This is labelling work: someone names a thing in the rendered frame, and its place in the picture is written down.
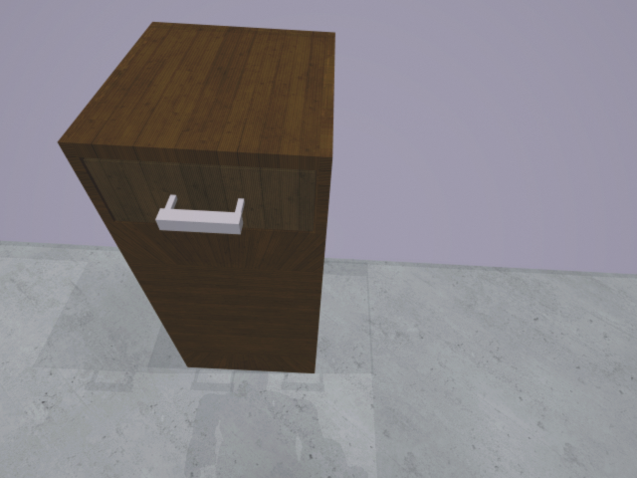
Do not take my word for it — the handle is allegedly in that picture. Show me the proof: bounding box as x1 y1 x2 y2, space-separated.
155 194 245 234

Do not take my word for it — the cabinet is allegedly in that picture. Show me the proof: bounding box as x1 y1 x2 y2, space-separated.
58 22 335 373

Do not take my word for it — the drawer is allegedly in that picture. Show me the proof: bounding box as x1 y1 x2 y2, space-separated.
84 157 317 231

